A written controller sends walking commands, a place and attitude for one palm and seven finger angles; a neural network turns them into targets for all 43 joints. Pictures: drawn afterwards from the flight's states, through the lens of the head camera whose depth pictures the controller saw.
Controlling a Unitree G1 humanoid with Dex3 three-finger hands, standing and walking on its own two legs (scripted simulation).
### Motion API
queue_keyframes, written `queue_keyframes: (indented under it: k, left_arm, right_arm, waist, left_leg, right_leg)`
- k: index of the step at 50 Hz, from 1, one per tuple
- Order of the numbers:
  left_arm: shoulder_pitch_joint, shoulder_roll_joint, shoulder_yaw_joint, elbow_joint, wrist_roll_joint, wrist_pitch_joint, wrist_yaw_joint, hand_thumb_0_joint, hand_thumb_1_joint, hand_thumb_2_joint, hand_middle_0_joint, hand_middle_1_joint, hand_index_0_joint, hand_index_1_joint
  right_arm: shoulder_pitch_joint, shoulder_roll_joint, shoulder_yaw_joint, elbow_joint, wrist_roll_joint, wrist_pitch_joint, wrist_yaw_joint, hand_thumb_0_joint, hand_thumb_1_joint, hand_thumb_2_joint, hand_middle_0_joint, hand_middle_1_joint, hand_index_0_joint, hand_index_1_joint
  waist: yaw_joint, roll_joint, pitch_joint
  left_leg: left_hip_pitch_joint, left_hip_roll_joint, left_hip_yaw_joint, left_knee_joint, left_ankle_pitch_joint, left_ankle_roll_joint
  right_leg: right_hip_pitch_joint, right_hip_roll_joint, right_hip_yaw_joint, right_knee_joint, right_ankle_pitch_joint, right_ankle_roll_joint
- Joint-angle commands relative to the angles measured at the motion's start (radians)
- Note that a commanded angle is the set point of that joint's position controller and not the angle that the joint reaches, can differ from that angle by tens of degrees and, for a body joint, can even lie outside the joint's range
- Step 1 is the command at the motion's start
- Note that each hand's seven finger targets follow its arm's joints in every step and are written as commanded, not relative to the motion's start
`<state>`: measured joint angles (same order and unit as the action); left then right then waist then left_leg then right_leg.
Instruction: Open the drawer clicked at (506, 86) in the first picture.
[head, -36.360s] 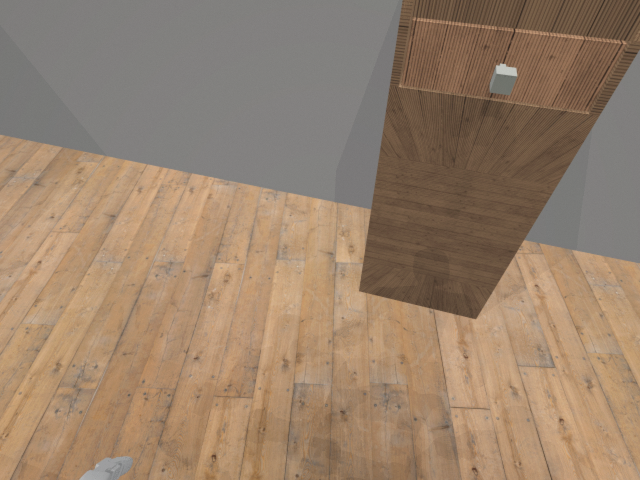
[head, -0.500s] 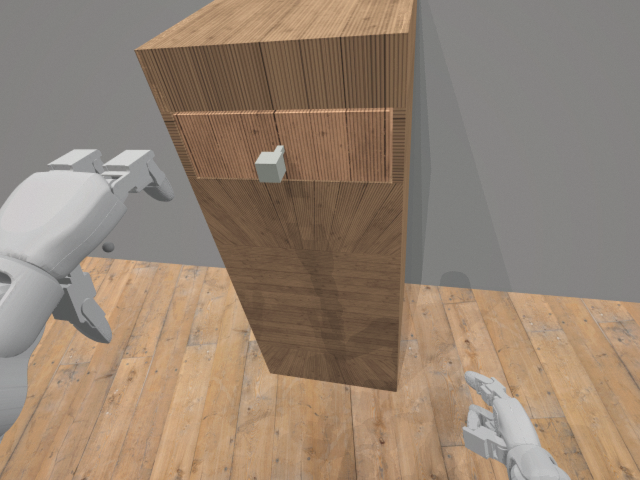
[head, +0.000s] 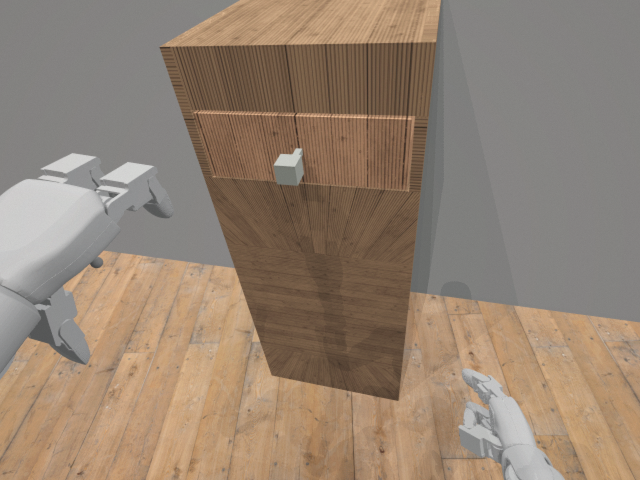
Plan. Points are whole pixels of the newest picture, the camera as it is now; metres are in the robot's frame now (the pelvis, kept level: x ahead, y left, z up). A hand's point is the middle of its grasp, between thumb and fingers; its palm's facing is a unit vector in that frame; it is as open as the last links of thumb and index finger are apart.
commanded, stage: draw the hand back to the body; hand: left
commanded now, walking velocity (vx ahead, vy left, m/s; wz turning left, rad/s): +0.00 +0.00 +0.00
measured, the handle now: (292, 163) +0.57 +0.17 +0.13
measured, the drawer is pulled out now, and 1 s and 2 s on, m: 0.00 0.00 0.00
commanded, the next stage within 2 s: step back with the hand held close in 1.08 s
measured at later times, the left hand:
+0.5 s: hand (61, 173) +0.22 +0.23 +0.34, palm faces +0.56 -0.79 -0.25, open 12.0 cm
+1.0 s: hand (80, 182) +0.23 +0.24 +0.32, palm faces +0.59 -0.76 -0.27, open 7.9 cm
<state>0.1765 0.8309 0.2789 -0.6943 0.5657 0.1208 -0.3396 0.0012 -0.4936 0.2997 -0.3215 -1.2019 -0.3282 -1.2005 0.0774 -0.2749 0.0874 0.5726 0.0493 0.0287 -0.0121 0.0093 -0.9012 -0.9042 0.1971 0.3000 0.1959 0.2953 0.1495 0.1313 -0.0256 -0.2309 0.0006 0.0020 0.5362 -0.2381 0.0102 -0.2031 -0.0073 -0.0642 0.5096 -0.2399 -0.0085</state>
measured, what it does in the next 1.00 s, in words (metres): stands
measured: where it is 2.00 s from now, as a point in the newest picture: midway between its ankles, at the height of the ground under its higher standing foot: outside the picture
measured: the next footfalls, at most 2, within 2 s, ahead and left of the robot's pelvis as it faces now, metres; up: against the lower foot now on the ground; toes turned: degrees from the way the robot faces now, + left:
none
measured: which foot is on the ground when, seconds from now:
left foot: down 0.00-1.00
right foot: down 0.00-1.00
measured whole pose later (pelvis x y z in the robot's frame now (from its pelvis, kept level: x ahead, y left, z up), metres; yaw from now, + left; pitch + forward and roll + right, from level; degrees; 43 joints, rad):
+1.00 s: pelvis +0.04 +0.00 +0.01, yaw -1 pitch -4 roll -1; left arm 0.17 0.37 0.52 -0.63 -0.09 -0.14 0.11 0.01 0.76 0.85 -0.21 -0.38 -0.22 -0.38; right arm 0.14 -0.20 0.02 0.66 0.01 -0.10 -0.04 0.01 -0.90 -0.90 0.20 0.30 0.20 0.30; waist 0.09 0.08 0.02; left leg -0.12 0.02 0.02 0.44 -0.26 0.01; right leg -0.09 0.01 -0.04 0.39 -0.23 -0.01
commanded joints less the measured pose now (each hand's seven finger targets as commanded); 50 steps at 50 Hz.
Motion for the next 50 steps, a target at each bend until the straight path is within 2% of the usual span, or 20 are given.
queue_keyframes:
  k: [1, 2, 4, 5, 6, 7, 8, 10, 11, 12, 13, 16, 19, 23, 25, 32, 34, 42, 49, 50]
  left_arm:
    - [-0.257, 0.26, 0.287, 0.041, -0.041, 0.009, 0.067, 0.0, -0.5, 0.3, -0.3, -1.2, -0.3, -1.2]
    - [-0.23, 0.256, 0.282, 0.049, -0.055, 0.026, 0.061, 0.0, -0.5, 0.3, -0.3, -1.2, -0.3, -1.2]
    - [-0.226, 0.217, 0.235, 0.111, -0.056, 0.046, 0.036, 0.0, -0.5, 0.3, -0.3, -1.2, -0.3, -1.2]
    - [-0.36, -0.154, 0.26, -0.11, -0.598, -0.125, 0.183, 0.0, -0.465, 0.315, -0.298, -1.178, -0.298, -1.178]
    - [-0.2, -0.105, 0.289, 0.018, -0.598, -0.174, 0.268, 0.0, -0.43, 0.33, -0.295, -1.155, -0.295, -1.155]
    - [-0.09, -0.177, 0.246, 0.042, -0.609, -0.186, 0.296, 0.0, -0.395, 0.345, -0.292, -1.133, -0.292, -1.133]
    - [-0.065, -0.226, 0.259, -0.041, -0.658, -0.213, 0.319, 0.0, -0.36, 0.36, -0.29, -1.11, -0.29, -1.11]
    - [-0.15, -0.155, 0.327, -0.241, -0.67, -0.281, 0.382, 0.0, -0.29, 0.39, -0.285, -1.065, -0.285, -1.065]
    - [-0.149, -0.151, 0.345, -0.276, -0.672, -0.309, 0.408, 0.0, -0.255, 0.405, -0.282, -1.043, -0.282, -1.043]
    - [-0.125, -0.106, 0.391, -0.284, -0.67, -0.33, 0.433, 0.0, -0.22, 0.42, -0.28, -1.02, -0.28, -1.02]
    - [-0.124, -0.176, 0.344, -0.299, -0.668, -0.346, 0.444, 0.0, -0.185, 0.435, -0.277, -0.997, -0.277, -0.997]
    - [-0.158, -0.197, 0.332, -0.238, -0.654, -0.36, 0.471, 0.0, -0.08, 0.48, -0.27, -0.93, -0.27, -0.93]
    - [-0.182, -0.239, 0.305, -0.123, -0.653, -0.356, 0.472, 0.0, 0.025, 0.525, -0.262, -0.863, -0.262, -0.863]
    - [-0.155, -0.254, 0.307, -0.035, -0.662, -0.354, 0.46, 0.0, 0.165, 0.585, -0.252, -0.772, -0.252, -0.772]
    - [-0.139, -0.247, 0.317, -0.062, -0.669, -0.353, 0.45, 0.0, 0.235, 0.615, -0.247, -0.728, -0.247, -0.728]
    - [-0.005, -0.203, 0.368, -0.23, -0.669, -0.364, 0.453, 0.0, 0.48, 0.72, -0.23, -0.57, -0.23, -0.57]
    - [-0.004, -0.206, 0.377, -0.241, -0.665, -0.362, 0.46, 0.0, 0.55, 0.75, -0.225, -0.525, -0.225, -0.525]
    - [-0.141, -0.25, 0.332, -0.042, -0.661, -0.315, 0.466, 0.0, 0.83, 0.87, -0.205, -0.345, -0.205, -0.345]
    - [-0.132, -0.249, 0.297, -0.183, -0.655, -0.313, 0.459, 0.0, 0.9, 0.9, -0.2, -0.3, -0.2, -0.3]
    - [-0.117, -0.239, 0.31, -0.198, -0.658, -0.317, 0.461, 0.0, 0.9, 0.9, -0.2, -0.3, -0.2, -0.3]
  right_arm:
    - [-0.2, -0.083, -0.038, -0.165, 0.0, -0.068, -0.008, 0.0, -0.9, -0.9, 0.2, 0.3, 0.2, 0.3]
    - [-0.215, -0.089, -0.043, -0.154, 0.012, -0.073, -0.005, 0.0, -0.9, -0.9, 0.2, 0.3, 0.2, 0.3]
    - [-0.201, -0.09, -0.037, -0.162, 0.004, -0.067, -0.002, 0.0, -0.9, -0.9, 0.2, 0.3, 0.2, 0.3]
    - [-0.088, -0.008, -0.06, -0.194, -0.007, -0.118, -0.024, 0.0, -0.9, -0.9, 0.2, 0.3, 0.2, 0.3]
    - [-0.079, -0.039, -0.05, -0.14, -0.016, -0.148, -0.043, 0.0, -0.9, -0.9, 0.2, 0.3, 0.2, 0.3]
    - [-0.11, -0.036, -0.044, -0.129, -0.016, -0.166, -0.043, 0.0, -0.9, -0.9, 0.2, 0.3, 0.2, 0.3]
    - [-0.104, -0.035, -0.051, -0.13, -0.017, -0.178, -0.043, 0.0, -0.9, -0.9, 0.2, 0.3, 0.2, 0.3]
    - [-0.102, -0.038, -0.06, -0.131, -0.026, -0.217, -0.052, 0.0, -0.9, -0.9, 0.2, 0.3, 0.2, 0.3]
    - [-0.096, -0.029, -0.061, -0.126, -0.035, -0.239, -0.056, 0.0, -0.9, -0.9, 0.2, 0.3, 0.2, 0.3]
    - [-0.094, -0.034, -0.062, -0.102, -0.041, -0.254, -0.062, 0.0, -0.9, -0.9, 0.2, 0.3, 0.2, 0.3]
    - [-0.084, -0.014, -0.059, -0.102, -0.046, -0.264, -0.061, 0.0, -0.9, -0.9, 0.2, 0.3, 0.2, 0.3]
    - [-0.058, -0.015, -0.064, -0.071, -0.049, -0.275, -0.061, 0.0, -0.9, -0.9, 0.2, 0.3, 0.2, 0.3]
    - [-0.048, -0.02, -0.074, -0.052, -0.047, -0.271, -0.059, 0.0, -0.9, -0.9, 0.2, 0.3, 0.2, 0.3]
    - [-0.041, -0.034, -0.088, -0.043, -0.044, -0.259, -0.051, 0.0, -0.9, -0.9, 0.2, 0.3, 0.2, 0.3]
    - [-0.046, -0.039, -0.099, -0.054, -0.044, -0.247, -0.045, 0.0, -0.9, -0.9, 0.2, 0.3, 0.2, 0.3]
    - [-0.061, -0.035, -0.108, -0.079, -0.041, -0.229, -0.038, 0.0, -0.9, -0.9, 0.2, 0.3, 0.2, 0.3]
    - [-0.048, -0.025, -0.106, -0.074, -0.044, -0.224, -0.039, 0.0, -0.9, -0.9, 0.2, 0.3, 0.2, 0.3]
    - [-0.037, -0.026, -0.105, -0.052, -0.032, -0.192, -0.051, 0.0, -0.9, -0.9, 0.2, 0.3, 0.2, 0.3]
    - [-0.062, -0.027, -0.101, -0.078, -0.048, -0.191, -0.041, 0.0, -0.9, -0.9, 0.2, 0.3, 0.2, 0.3]
    - [-0.063, -0.024, -0.098, -0.082, -0.051, -0.194, -0.04, 0.0, -0.9, -0.9, 0.2, 0.3, 0.2, 0.3]
  waist:
    - [-0.012, -0.051, -0.053]
    - [-0.02, 0.014, -0.053]
    - [-0.018, -0.056, -0.059]
    - [-0.146, -0.183, 0.017]
    - [-0.132, -0.277, 0.046]
    - [-0.126, -0.26, 0.098]
    - [-0.111, -0.188, 0.024]
    - [-0.086, -0.047, -0.11]
    - [-0.075, -0.039, -0.154]
    - [-0.064, 0.007, -0.15]
    - [-0.068, 0.038, -0.163]
    - [-0.08, 0.082, -0.053]
    - [-0.089, 0.031, 0.031]
    - [-0.083, -0.036, 0.024]
    - [-0.074, -0.084, -0.029]
    - [-0.059, -0.072, -0.165]
    - [-0.067, -0.041, -0.153]
    - [-0.098, -0.066, 0.001]
    - [-0.074, -0.035, -0.116]
    - [-0.07, -0.064, -0.126]
  left_leg:
    - [-0.003, 0.008, -0.009, -0.11, 0.088, -0.018]
    - [0.006, 0.016, -0.015, -0.109, 0.097, -0.021]
    - [-0.014, 0.011, -0.006, -0.122, 0.106, -0.022]
    - [0.077, 0.037, -0.01, -0.121, -0.004, -0.01]
    - [0.075, 0.056, -0.022, -0.133, -0.087, -0.002]
    - [0.054, 0.054, -0.035, -0.145, -0.142, -0.006]
    - [0.087, 0.044, -0.017, -0.155, -0.121, -0.001]
    - [0.141, 0.038, -0.002, -0.161, -0.074, -0.003]
    - [0.147, 0.036, -0.001, -0.165, -0.048, -0.005]
    - [0.149, 0.038, 0.005, -0.162, -0.043, -0.007]
    - [0.147, 0.033, 0.008, -0.17, -0.023, -0.009]
    - [0.095, 0.029, 0.0, -0.183, 0.003, -0.021]
    - [0.086, 0.037, 0.001, -0.187, 0.047, -0.016]
    - [0.107, 0.041, 0.004, -0.187, 0.142, -0.008]
    - [0.13, 0.042, 0.008, -0.176, 0.192, -0.003]
    - [0.172, 0.04, 0.022, -0.126, 0.328, -0.006]
    - [0.167, 0.04, 0.026, -0.117, 0.349, -0.015]
    - [0.153, 0.046, 0.023, -0.143, 0.223, -0.007]
    - [0.184, 0.036, 0.012, -0.136, 0.269, 0.0]
    - [0.179, 0.035, 0.006, -0.134, 0.274, 0.0]
  right_leg:
    - [-0.015, 0.001, 0.005, -0.135, 0.0, 0.016]
    - [-0.015, 0.004, 0.016, -0.145, 0.016, 0.014]
    - [0.004, 0.001, 0.006, -0.129, 0.032, 0.017]
    - [-0.048, 0.019, -0.01, -0.211, -0.014, -0.007]
    - [-0.063, 0.014, -0.002, -0.214, -0.072, -0.001]
    - [-0.087, 0.018, 0.008, -0.224, -0.115, -0.002]
    - [-0.039, 0.003, 0.009, -0.24, -0.115, -0.004]
    - [0.043, -0.008, 0.026, -0.217, -0.075, -0.008]
    - [0.078, -0.009, 0.026, -0.204, -0.056, -0.012]
    - [0.084, -0.007, 0.04, -0.206, -0.051, -0.016]
    - [0.1, -0.007, 0.034, -0.203, -0.037, -0.02]
    - [0.087, 0.002, 0.03, -0.211, -0.008, -0.031]
    - [0.066, 0.007, 0.027, -0.222, 0.025, -0.031]
    - [0.092, 0.008, 0.015, -0.197, 0.118, -0.028]
    - [0.116, 0.007, 0.017, -0.178, 0.173, -0.025]
    - [0.169, 0.004, 0.029, -0.139, 0.326, -0.023]
    - [0.154, 0.003, 0.031, -0.137, 0.344, -0.024]
    - [0.052, 0.005, 0.024, -0.189, 0.217, -0.018]
    - [0.118, -0.001, 0.031, -0.155, 0.266, -0.018]
    - [0.128, 0.0, 0.029, -0.151, 0.274, -0.018]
